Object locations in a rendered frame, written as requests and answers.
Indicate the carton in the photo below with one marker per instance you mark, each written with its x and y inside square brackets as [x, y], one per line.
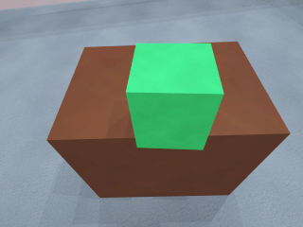
[174, 92]

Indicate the pedestal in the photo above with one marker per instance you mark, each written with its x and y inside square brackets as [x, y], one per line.
[93, 130]

